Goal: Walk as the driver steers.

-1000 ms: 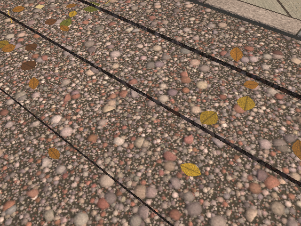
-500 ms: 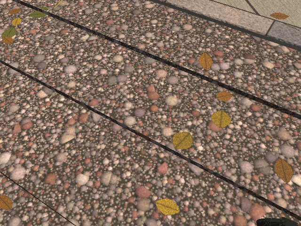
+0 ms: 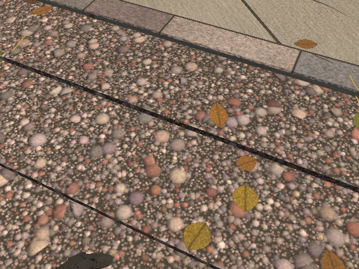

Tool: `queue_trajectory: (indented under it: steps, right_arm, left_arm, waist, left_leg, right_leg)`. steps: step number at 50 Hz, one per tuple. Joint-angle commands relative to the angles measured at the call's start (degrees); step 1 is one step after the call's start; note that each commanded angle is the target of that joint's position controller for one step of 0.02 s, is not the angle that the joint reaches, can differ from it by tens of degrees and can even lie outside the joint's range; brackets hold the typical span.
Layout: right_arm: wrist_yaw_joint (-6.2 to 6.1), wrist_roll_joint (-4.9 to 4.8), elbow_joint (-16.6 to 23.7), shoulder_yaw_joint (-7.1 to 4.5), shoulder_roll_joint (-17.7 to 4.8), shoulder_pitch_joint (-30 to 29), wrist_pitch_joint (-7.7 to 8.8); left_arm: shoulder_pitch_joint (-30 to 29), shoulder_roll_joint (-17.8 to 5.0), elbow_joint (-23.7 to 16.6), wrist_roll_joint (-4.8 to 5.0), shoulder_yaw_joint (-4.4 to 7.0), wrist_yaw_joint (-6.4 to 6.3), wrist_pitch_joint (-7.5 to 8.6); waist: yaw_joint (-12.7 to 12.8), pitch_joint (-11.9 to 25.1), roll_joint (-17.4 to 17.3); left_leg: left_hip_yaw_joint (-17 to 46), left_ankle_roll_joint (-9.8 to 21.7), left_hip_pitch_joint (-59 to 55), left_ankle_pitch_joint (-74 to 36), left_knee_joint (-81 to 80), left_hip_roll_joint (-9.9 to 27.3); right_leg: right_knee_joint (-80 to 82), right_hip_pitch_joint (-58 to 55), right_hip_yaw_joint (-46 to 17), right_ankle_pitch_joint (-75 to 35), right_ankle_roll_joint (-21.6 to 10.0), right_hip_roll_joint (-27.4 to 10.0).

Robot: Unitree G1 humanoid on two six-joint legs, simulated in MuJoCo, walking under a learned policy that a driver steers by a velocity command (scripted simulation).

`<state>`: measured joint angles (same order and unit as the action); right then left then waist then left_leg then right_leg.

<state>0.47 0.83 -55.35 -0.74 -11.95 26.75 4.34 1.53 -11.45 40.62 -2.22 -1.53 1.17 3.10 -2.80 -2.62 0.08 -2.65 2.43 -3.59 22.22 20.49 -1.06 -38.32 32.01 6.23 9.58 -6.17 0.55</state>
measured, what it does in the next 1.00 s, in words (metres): climbs, turning left: left foot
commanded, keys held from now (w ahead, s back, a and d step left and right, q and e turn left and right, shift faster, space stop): w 0.06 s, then w+q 0.90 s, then q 0.04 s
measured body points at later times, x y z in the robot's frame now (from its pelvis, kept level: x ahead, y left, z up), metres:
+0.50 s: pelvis +0.26 +0.00 +0.03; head +0.30 +0.01 +0.48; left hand +0.19 +0.25 -0.11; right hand +0.48 -0.18 -0.09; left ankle +0.39 +0.13 -0.68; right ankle +0.13 -0.08 -0.70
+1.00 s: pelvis +0.53 +0.09 +0.04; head +0.56 +0.12 +0.48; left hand +0.64 +0.38 -0.05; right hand +0.64 -0.17 -0.08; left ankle +0.39 +0.10 -0.70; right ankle +0.75 +0.03 -0.64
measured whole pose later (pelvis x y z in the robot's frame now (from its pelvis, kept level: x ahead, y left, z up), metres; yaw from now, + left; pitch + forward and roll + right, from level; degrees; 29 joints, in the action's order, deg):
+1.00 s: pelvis +0.53 +0.09 +0.04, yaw +29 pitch +3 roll +0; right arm -0.4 0.5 -48.3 -3.6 -14.7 25.6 2.5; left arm 1.3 -12.6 37.6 -2.3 -0.4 1.4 1.3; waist -4.9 -1.5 1.8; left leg 9.6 6.6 0.0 17.2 15.3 -7.4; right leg -48.7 42.8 0.5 9.3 1.1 -4.1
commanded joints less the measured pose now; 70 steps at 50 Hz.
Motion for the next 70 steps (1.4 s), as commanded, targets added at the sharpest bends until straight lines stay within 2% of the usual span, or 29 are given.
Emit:
queue_trajectory:
  steps: [1,2,3,4,7,11,17,22,25,27,28,29,30,31,33,34,36,39,48,50,52,53,54,55,56,58,60,64,70]
  right_arm:
    - [0.34,-2.06,7.0,-0.61,-2.6,4.7,0.78]
    - [0.06,0.32,5.9,-2.26,-8.9,0.8,0.36]
    - [0.18,0.18,7.5,-2.44,-8.1,-3.0,0.32]
    - [0.32,-0.07,8.0,-2.07,-6.8,-4.8,0.44]
    - [1.03,0.40,6.4,-2.04,-4.9,-2.4,-1.91]
    - [1.71,0.56,7.8,-2.48,-4.8,-7.8,-3.27]
    - [2.23,0.74,11.4,-2.04,-3.7,-19.5,-3.30]
    - [2.95,1.15,14.7,-1.31,-2.9,-26.8,-3.15]
    - [2.68,1.35,14.6,-1.85,-3.8,-23.7,-3.35]
    - [2.06,1.61,12.3,-3.06,-5.9,-14.5,-3.15]
    - [1.60,1.94,9.7,-4.15,-7.5,-6.5,-2.63]
    - [0.74,2.30,8.3,-5.96,-12.7,-0.1,-2.50]
    - [0.45,1.76,9.8,-7.46,-19.4,-3.5,-3.04]
    - [0.09,0.28,9.9,-7.56,-18.1,-2.3,-3.80]
    - [-0.51,-0.06,9.1,-5.75,-11.5,-7.1,-3.43]
    - [-0.64,-0.16,9.3,-5.14,-9.8,-9.2,-2.95]
    - [-0.70,-0.61,9.7,-4.53,-8.7,-10.3,-1.88]
    - [-0.43,-0.83,9.0,-4.92,-11.0,-7.3,-0.78]
    - [-1.12,-0.41,9.2,-5.01,-11.9,2.2,-1.34]
    - [-1.48,-0.02,9.6,-5.09,-12.3,0.9,-1.69]
    - [-1.31,-0.18,11.0,-5.26,-13.1,-2.7,-1.36]
    - [-0.95,-1.07,12.1,-5.25,-12.8,-5.4,-0.67]
    - [-0.85,-2.90,15.8,-4.28,-8.1,-5.4,0.05]
    - [-1.37,-2.69,17.1,-4.54,-9.0,-0.2,-0.66]
    - [-1.68,-0.30,14.7,-5.22,-11.7,0.3,-1.98]
    - [-0.92,0.58,14.4,-4.90,-9.3,-3.7,-3.59]
    - [0.12,1.27,14.8,-4.71,-7.8,-4.2,-5.82]
    - [1.07,0.57,17.3,-4.17,-6.4,-6.5,-7.45]
    - [2.33,0.40,21.7,-3.59,-7.0,-14.9,-7.72]
  left_arm:
    - [26.3,-18.9,4.1,-1.41,6.41,-1.43,0.59]
    - [22.6,-15.3,3.6,0.94,6.08,-0.91,0.14]
    - [17.2,-12.0,3.7,1.13,5.37,-0.95,0.22]
    - [14.9,-8.7,4.0,0.99,4.68,-0.63,0.76]
    - [13.4,-5.5,5.8,0.93,4.01,-0.96,2.41]
    - [17.0,-7.2,7.9,1.00,4.70,-1.26,3.83]
    - [20.8,-7.6,9.9,1.19,4.72,-1.71,3.52]
    - [25.1,-8.2,12.4,0.85,4.80,-2.57,2.69]
    - [23.6,-10.0,12.6,0.67,5.08,-3.16,2.08]
    - [22.1,-12.2,12.2,0.57,5.71,-3.40,1.21]
    - [21.0,-12.8,11.5,1.02,5.92,-3.19,0.82]
    - [20.5,-10.8,9.6,1.19,5.46,-2.81,1.09]
    - [21.2,-5.5,4.9,2.10,4.61,-1.79,1.67]
    - [14.3,-9.1,3.6,1.13,4.94,-1.47,2.49]
    - [13.0,-8.1,3.0,1.58,4.48,-1.37,3.65]
    - [13.1,-7.8,2.9,0.73,4.52,-1.38,2.92]
    - [15.0,-6.7,2.6,-0.56,4.35,-0.85,0.51]
    - [10.7,-5.4,-0.6,-1.24,3.77,-0.71,-1.45]
    - [-6.9,-5.0,-8.7,0.01,2.06,0.36,-0.93]
    - [-5.2,-5.6,-9.0,0.47,2.00,-0.07,-0.25]
    - [6.6,-8.5,-5.8,0.64,3.10,-1.24,0.68]
    - [15.5,-11.0,-4.1,0.02,4.02,-1.85,1.88]
    - [23.6,-17.0,-3.9,-1.21,5.61,-2.73,2.46]
    - [20.2,-18.2,-4.4,0.07,6.11,-2.48,1.19]
    - [16.2,-12.8,-5.5,1.15,5.36,-2.32,0.32]
    - [10.5,-4.9,-5.4,1.09,3.18,-2.65,-0.21]
    - [9.4,-5.9,-4.3,0.88,3.51,-3.03,-0.08]
    - [7.9,-8.2,-3.8,0.30,4.62,-2.59,0.17]
    - [10.5,-11.6,-3.3,0.43,6.26,-2.39,-2.06]
  waist:
    - [8.8,22.0,15.6]
    - [8.9,18.4,6.5]
    - [6.0,9.0,3.5]
    - [4.7,4.5,0.0]
    - [0.6,1.0,2.1]
    - [1.3,0.1,2.2]
    - [4.4,-1.8,2.8]
    - [6.8,-3.3,3.6]
    - [4.2,-0.5,5.5]
    - [-0.2,4.9,6.3]
    - [-4.3,9.1,4.3]
    - [-6.7,13.7,-1.3]
    - [-1.6,17.2,-14.6]
    - [-5.2,16.5,-3.7]
    - [0.0,4.3,2.2]
    - [2.1,2.4,2.7]
    - [4.4,3.0,0.2]
    - [4.3,2.1,0.0]
    - [-2.4,1.6,-4.6]
    - [-0.9,1.9,-5.4]
    - [4.4,7.3,-5.9]
    - [9.6,11.8,-5.1]
    - [11.6,22.0,4.7]
    - [6.1,30.9,17.8]
    - [4.3,25.2,8.2]
    - [2.2,10.3,3.1]
    - [0.9,4.8,6.8]
    - [-1.0,5.9,7.1]
    - [2.8,6.8,8.6]
  left_leg:
    - [-1.9,1.4,33.5,-0.1,52.1,-2.7]
    - [7.1,2.6,38.9,2.6,58.6,-0.8]
    - [6.9,2.9,41.5,-1.2,59.1,1.8]
    - [6.2,3.0,40.4,-3.5,55.5,3.8]
    - [6.5,1.7,33.5,-6.1,48.6,5.8]
    - [6.1,0.6,39.3,-12.4,44.4,6.3]
    - [2.2,-1.0,44.6,-21.6,29.0,5.7]
    - [-3.5,1.5,43.8,-19.6,18.7,4.3]
    - [-7.0,5.0,35.8,-12.5,16.4,-0.2]
    - [-7.5,8.0,25.0,-7.2,14.6,-4.0]
    - [-5.7,9.8,13.5,-9.9,8.9,-5.0]
    - [8.2,12.8,-0.1,-5.8,6.1,5.1]
    - [42.4,23.1,-14.5,-12.9,-0.4,21.4]
    - [42.2,23.7,-13.8,-12.6,-4.3,20.8]
    - [28.7,18.4,0.8,-20.1,-5.5,16.8]
    - [24.3,16.4,6.6,-24.9,-5.9,13.5]
    - [19.8,15.6,11.4,-29.8,-6.6,9.8]
    - [18.2,14.6,13.5,-30.7,-7.5,7.9]
    - [20.5,11.6,2.6,-41.2,-5.6,7.6]
    - [19.9,9.5,2.0,-53.1,-0.9,7.6]
    - [18.7,5.2,5.0,-68.6,10.6,4.7]
    - [17.8,2.9,11.3,-61.7,22.2,2.3]
    - [12.7,0.1,23.7,-31.4,41.0,-3.3]
    - [9.0,-0.7,30.8,11.0,55.0,-9.9]
    - [10.2,-0.4,33.1,9.0,59.4,-5.1]
    - [7.6,-1.0,36.2,5.3,54.5,-0.5]
    - [6.1,-2.6,33.2,2.8,51.6,0.4]
    - [3.5,-2.5,29.7,-2.8,41.3,1.4]
    - [0.1,-1.7,23.0,-5.0,23.0,1.4]
  right_leg:
    - [19.3,-46.7,-44.8,14.3,-12.9,-25.2]
    - [22.6,-42.1,-49.5,13.9,-12.6,-22.9]
    - [22.4,-34.1,-38.4,12.8,-11.5,-21.5]
    - [24.7,-27.6,-31.2,8.3,-9.7,-19.1]
    - [29.3,-18.5,-17.1,-0.9,-5.0,-13.9]
    - [32.6,-22.1,-9.0,-6.7,-4.3,-13.2]
    - [31.9,-29.5,-0.5,-14.4,-2.3,-12.1]
    - [27.8,-37.9,3.7,-26.4,-1.3,-14.5]
    - [18.8,-40.3,6.9,-50.3,-0.2,-15.2]
    - [3.7,-39.2,7.6,-59.1,-0.1,-15.7]
    - [-8.9,-33.5,8.3,-50.4,0.9,-14.7]
    - [-26.1,-20.1,8.2,-25.3,2.6,-11.7]
    - [-47.7,5.2,2.5,20.7,6.3,1.9]
    - [-50.6,12.6,-8.2,16.2,5.8,-0.6]
    - [-42.8,11.9,-8.0,8.8,5.3,-5.4]
    - [-40.3,8.8,-8.1,8.7,5.8,-6.4]
    - [-40.4,6.0,-7.4,8.8,7.0,-6.5]
    - [-37.7,11.6,-6.0,7.7,8.2,-7.4]
    - [-10.4,13.2,-3.6,-1.5,7.4,-3.3]
    - [-4.9,7.0,-3.4,0.2,5.9,-0.6]
    - [3.1,-10.6,-2.9,0.4,3.8,3.9]
    - [8.8,-24.9,-6.1,-9.3,2.0,0.1]
    - [9.2,-42.9,-22.9,-25.2,-2.3,-18.6]
    - [11.8,-46.0,-42.6,-47.2,-10.1,-30.6]
    - [10.5,-39.3,-37.0,-44.1,-10.5,-27.8]
    - [14.7,-26.5,-22.3,-29.3,-6.8,-20.8]
    - [19.3,-17.1,-15.0,-23.4,-5.9,-17.3]
    - [21.3,-12.7,-6.4,-19.7,-5.7,-16.8]
    - [18.8,-13.7,-2.9,-3.0,-3.5,-18.3]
